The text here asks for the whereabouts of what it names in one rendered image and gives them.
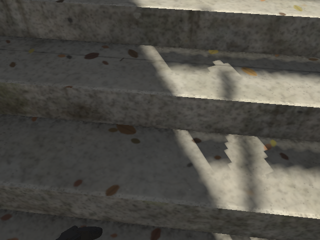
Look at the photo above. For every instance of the left robot hand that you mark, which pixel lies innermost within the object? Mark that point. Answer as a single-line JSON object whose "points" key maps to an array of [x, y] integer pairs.
{"points": [[81, 233]]}

